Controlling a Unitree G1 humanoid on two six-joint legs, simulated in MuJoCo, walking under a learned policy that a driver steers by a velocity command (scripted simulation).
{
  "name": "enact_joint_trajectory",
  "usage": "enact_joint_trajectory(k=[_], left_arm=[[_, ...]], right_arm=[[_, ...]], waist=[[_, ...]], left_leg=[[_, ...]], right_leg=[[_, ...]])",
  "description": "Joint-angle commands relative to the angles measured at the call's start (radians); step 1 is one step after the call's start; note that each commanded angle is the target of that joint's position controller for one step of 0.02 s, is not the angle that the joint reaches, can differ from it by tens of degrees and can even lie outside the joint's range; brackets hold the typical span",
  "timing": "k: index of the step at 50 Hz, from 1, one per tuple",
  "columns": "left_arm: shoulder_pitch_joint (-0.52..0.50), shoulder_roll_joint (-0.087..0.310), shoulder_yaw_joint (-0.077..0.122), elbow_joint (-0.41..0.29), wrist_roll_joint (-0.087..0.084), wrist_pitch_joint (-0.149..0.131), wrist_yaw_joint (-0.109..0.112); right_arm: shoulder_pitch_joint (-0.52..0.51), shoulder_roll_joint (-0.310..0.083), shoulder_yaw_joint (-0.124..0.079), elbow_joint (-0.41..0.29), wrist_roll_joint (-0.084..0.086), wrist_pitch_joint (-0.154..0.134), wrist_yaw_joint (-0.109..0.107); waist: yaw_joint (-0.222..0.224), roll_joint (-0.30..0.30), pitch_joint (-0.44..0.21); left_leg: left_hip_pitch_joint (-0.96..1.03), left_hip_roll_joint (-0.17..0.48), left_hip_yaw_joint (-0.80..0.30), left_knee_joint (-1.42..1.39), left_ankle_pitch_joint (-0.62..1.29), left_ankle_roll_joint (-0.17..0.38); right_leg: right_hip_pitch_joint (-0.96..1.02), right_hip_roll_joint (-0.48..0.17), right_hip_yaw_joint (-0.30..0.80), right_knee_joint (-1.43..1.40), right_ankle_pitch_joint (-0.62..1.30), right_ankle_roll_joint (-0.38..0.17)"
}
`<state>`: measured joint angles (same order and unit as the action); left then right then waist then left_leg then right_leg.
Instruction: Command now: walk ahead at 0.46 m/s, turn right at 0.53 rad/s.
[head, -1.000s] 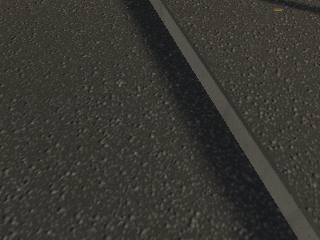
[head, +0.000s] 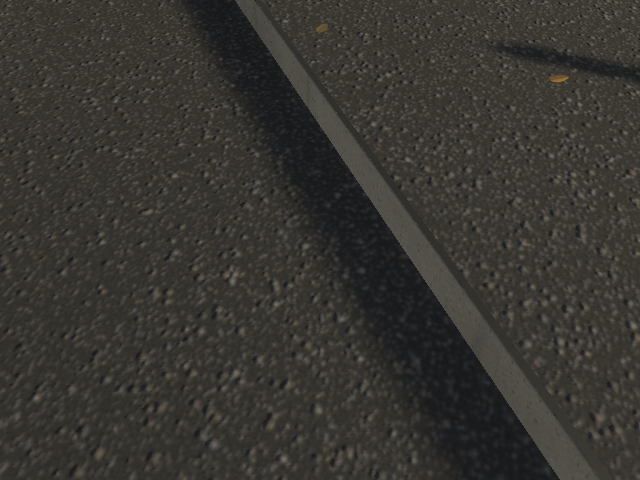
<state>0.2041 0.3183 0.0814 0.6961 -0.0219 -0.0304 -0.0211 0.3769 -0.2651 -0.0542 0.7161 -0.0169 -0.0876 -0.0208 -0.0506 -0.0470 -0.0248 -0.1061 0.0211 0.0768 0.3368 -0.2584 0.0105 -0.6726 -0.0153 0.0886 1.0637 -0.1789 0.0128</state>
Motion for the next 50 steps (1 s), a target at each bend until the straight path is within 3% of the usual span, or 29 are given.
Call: enact_joint_trajectory(k=[1, 5, 8, 10, 11, 12, 13, 14, 15, 16, 17, 18, 19, 20, 22, 25, 27, 28, 31, 33, 35, 36, 37, 38, 39, 40, 41, 45, 50], left_arm=[[-0.101, 0.022, -0.001, -0.094, 0.0, -0.007, -0.01], [-0.225, -0.013, -0.022, -0.134, -0.001, -0.013, -0.038], [-0.277, -0.005, -0.025, -0.161, -0.008, -0.016, -0.057], [-0.258, 0.027, -0.012, -0.169, -0.004, -0.015, -0.063], [-0.194, 0.059, 0.004, -0.158, -0.001, -0.013, -0.06], [-0.042, 0.107, 0.031, -0.121, -0.004, -0.009, -0.053], [0.133, 0.168, 0.064, -0.078, -0.007, 0.001, -0.034], [0.189, 0.286, 0.083, -0.066, -0.01, 0.006, -0.012], [0.224, 0.268, 0.069, -0.094, -0.007, -0.007, -0.013], [0.208, 0.195, 0.049, -0.075, 0.004, -0.018, -0.017], [0.154, 0.167, 0.041, -0.068, -0.002, -0.026, -0.014], [0.076, 0.135, 0.028, -0.081, -0.002, -0.029, -0.012], [0.02, 0.112, 0.02, -0.094, 0.008, -0.031, -0.009], [-0.009, 0.107, 0.016, -0.103, 0.018, -0.031, -0.004], [-0.016, 0.111, 0.018, -0.086, 0.012, -0.037, 0.005], [0.01, 0.133, 0.023, -0.058, 0.005, -0.038, 0.023], [0.041, 0.137, 0.024, -0.037, -0.002, -0.033, 0.029], [0.112, 0.14, 0.02, 0.014, 0.042, -0.025, 0.006], [0.152, 0.112, 0.012, 0.028, 0.039, -0.032, -0.008], [0.153, 0.141, 0.02, 0.033, 0.05, -0.035, 0.002], [0.148, 0.151, 0.021, 0.044, 0.056, -0.035, 0.013], [0.168, 0.122, 0.01, 0.052, 0.062, -0.036, 0.013], [0.188, 0.07, -0.006, 0.026, 0.065, -0.037, 0.016], [0.322, 0.024, -0.013, 0.01, 0.04, -0.038, 0.009], [0.243, 0.098, -0.008, 0.031, 0.077, -0.031, 0.017], [0.146, 0.107, -0.005, 0.019, 0.071, -0.032, 0.009], [0.093, 0.094, -0.012, 0.01, 0.068, -0.035, 0.005], [0.088, 0.051, -0.03, 0.011, 0.077, -0.013, 0.002], [-0.065, 0.033, -0.044, -0.027, 0.073, -0.005, 0.002]], right_arm=[[-0.025, -0.144, -0.039, -0.048, -0.003, -0.015, -0.001], [0.002, -0.183, -0.051, -0.014, 0.011, -0.004, -0.003], [0.03, -0.209, -0.06, 0.016, 0.031, 0.007, 0.001], [0.025, -0.234, -0.067, 0.025, 0.038, 0.018, -0.001], [0.024, -0.253, -0.072, 0.025, 0.041, 0.024, -0.006], [0.013, -0.257, -0.071, 0.022, 0.044, 0.031, -0.011], [0.019, -0.243, -0.063, 0.007, 0.04, 0.025, -0.017], [0.103, -0.097, -0.016, -0.048, -0.009, 0.006, -0.004], [0.049, -0.116, -0.002, -0.083, 0.016, -0.036, 0.007], [-0.093, -0.194, -0.025, -0.115, 0.061, -0.056, 0.015], [-0.129, -0.185, -0.017, -0.129, 0.062, -0.065, 0.012], [-0.126, -0.181, -0.017, -0.114, 0.034, -0.065, 0.004], [-0.108, -0.19, -0.025, -0.108, 0.014, -0.056, 0.002], [-0.092, -0.187, -0.027, -0.105, 0.008, -0.042, 0.007], [-0.084, -0.159, -0.02, -0.101, -0.001, -0.024, 0.011], [-0.192, -0.116, -0.002, -0.135, -0.011, -0.019, 0.013], [-0.278, -0.086, 0.012, -0.149, -0.004, -0.026, 0.022], [-0.248, -0.049, 0.032, -0.129, -0.049, 0.023, 0.051], [-0.293, -0.094, 0.021, -0.138, -0.023, 0.047, 0.061], [-0.3, -0.127, 0.01, -0.145, -0.025, 0.042, 0.059], [-0.193, -0.141, -0.002, -0.106, -0.03, 0.032, 0.048], [-0.065, -0.164, -0.014, -0.061, -0.036, 0.021, 0.036], [0.094, -0.229, -0.023, -0.046, -0.041, 0.013, 0.028], [0.084, -0.344, -0.062, -0.022, -0.03, 0.024, 0.033], [0.02, -0.23, -0.04, -0.038, 0.004, 0.035, 0.049], [-0.044, -0.175, -0.029, -0.048, 0.009, 0.037, 0.053], [-0.061, -0.148, -0.022, -0.039, 0.003, 0.036, 0.057], [-0.014, -0.146, -0.022, 0.013, 0.012, 0.017, 0.051], [0.06, -0.159, -0.033, 0.055, 0.016, 0.026, 0.039]], waist=[[-0.007, 0.145, 0.099], [-0.05, 0.138, 0.134], [-0.054, 0.137, 0.153], [-0.015, 0.164, 0.109], [0.03, 0.188, 0.052], [0.12, 0.182, -0.039], [0.205, 0.145, -0.131], [0.13, -0.157, -0.245], [0.16, -0.148, -0.453], [0.202, -0.059, -0.311], [0.167, -0.029, -0.177], [0.112, 0.039, -0.098], [0.066, 0.028, -0.059], [0.036, 0.008, -0.039], [0.016, 0.007, -0.009], [0.04, 0.007, 0.037], [0.08, -0.01, 0.044], [0.077, -0.086, 0.021], [0.107, -0.063, 0.039], [0.097, -0.039, 0.057], [0.042, -0.011, 0.034], [-0.005, 0.033, -0.04], [-0.05, 0.157, -0.17], [0.035, 0.461, -0.218], [0.036, 0.225, -0.123], [0.034, 0.125, -0.035], [0.034, 0.078, -0.001], [0.058, 0.127, 0.005], [0.02, 0.124, 0.058]], left_leg=[[0.064, 0.225, -0.118, -0.188, 0.16, 0.13], [0.06, 0.228, -0.006, -0.188, 0.22, 0.122], [0.13, 0.26, 0.033, -0.158, 0.31, 0.115], [0.175, 0.269, 0.075, -0.051, 0.665, 0.096], [0.185, 0.266, 0.096, 0.058, 0.882, 0.085], [0.143, 0.246, 0.127, 0.245, 0.989, 0.062], [-0.04, 0.213, 0.139, 0.491, 0.867, 0.026], [-0.499, 0.083, 0.103, 0.878, -0.094, -0.035], [-0.657, -0.042, -0.137, 1.079, -0.357, -0.05], [-0.759, 0.013, -0.187, 1.086, -0.256, -0.032], [-0.762, 0.052, -0.167, 1.012, -0.17, -0.017], [-0.694, 0.088, -0.165, 0.928, -0.114, -0.022], [-0.611, 0.11, -0.171, 0.867, -0.079, -0.03], [-0.557, 0.116, -0.17, 0.843, -0.061, -0.037], [-0.523, 0.113, -0.146, 0.766, -0.043, -0.063], [-0.495, 0.081, -0.117, 0.557, 0.14, -0.09], [-0.426, 0.039, -0.102, 0.363, 0.305, -0.087], [-0.356, 0.032, -0.032, 0.353, 0.323, -0.074], [-0.337, 0.05, -0.055, 0.294, 0.334, -0.04], [-0.347, 0.048, -0.067, 0.243, 0.223, -0.005], [-0.237, 0.003, -0.041, 0.178, 0.106, 0.036], [-0.093, -0.005, -0.054, 0.145, 0.08, 0.067], [0.092, 0.191, -0.3, 0.12, 0.083, 0.114], [0.304, 0.352, -0.792, -0.041, 0.018, 0.248], [0.256, 0.32, -0.839, -0.087, -0.133, 0.233], [0.159, 0.282, -0.678, -0.075, -0.12, 0.219], [0.091, 0.233, -0.581, -0.083, -0.011, 0.206], [0.013, 0.141, -0.412, -0.101, 0.308, 0.21], [0.012, 0.112, -0.386, -0.147, 0.282, 0.228]], right_leg=[[-0.171, -0.045, -0.002, -0.056, 0.113, 0.028], [-0.072, -0.05, -0.086, -0.285, 0.187, 0.012], [-0.03, -0.036, -0.134, -0.388, 0.108, -0.033], [0.073, 0.015, -0.183, -0.429, 0.018, -0.082], [0.181, 0.058, -0.21, -0.433, -0.025, -0.108], [0.389, 0.1, -0.221, -0.486, 0.014, -0.146], [0.687, 0.091, -0.15, -0.511, 0.052, -0.188], [1.103, -0.199, 0.333, -0.49, 0.035, -0.335], [1.201, -0.342, 0.787, -0.703, -0.203, -0.464], [1.118, -0.302, 0.647, -0.76, -0.181, -0.393], [0.964, -0.26, 0.514, -0.765, -0.112, -0.361], [0.791, -0.218, 0.413, -0.768, -0.008, -0.331], [0.661, -0.184, 0.343, -0.788, 0.088, -0.323], [0.577, -0.165, 0.319, -0.815, 0.133, -0.325], [0.474, -0.149, 0.262, -0.842, 0.227, -0.335], [0.371, -0.085, 0.168, -0.849, 0.251, -0.299], [0.345, -0.044, 0.122, -0.83, 0.182, -0.257], [0.353, -0.011, 0.093, -0.832, 0.215, -0.219], [0.439, -0.084, 0.141, -0.823, 0.2, -0.191], [0.54, -0.147, 0.177, -0.796, 0.219, -0.175], [0.611, -0.141, 0.136, -0.651, 0.416, -0.153], [0.612, -0.084, 0.078, -0.444, 0.505, -0.136], [0.512, -0.022, -0.003, -0.139, 0.297, -0.11], [0.154, 0.151, -0.09, 0.116, -0.289, -0.06], [0.039, 0.078, -0.009, 0.169, -0.285, -0.07], [0.033, 0.033, -0.016, 0.164, -0.188, -0.071], [0.052, 0.005, -0.022, 0.123, -0.14, -0.069], [0.127, -0.022, -0.052, 0.004, -0.117, -0.027], [0.028, -0.035, -0.075, -0.188, -0.016, 0.027]])
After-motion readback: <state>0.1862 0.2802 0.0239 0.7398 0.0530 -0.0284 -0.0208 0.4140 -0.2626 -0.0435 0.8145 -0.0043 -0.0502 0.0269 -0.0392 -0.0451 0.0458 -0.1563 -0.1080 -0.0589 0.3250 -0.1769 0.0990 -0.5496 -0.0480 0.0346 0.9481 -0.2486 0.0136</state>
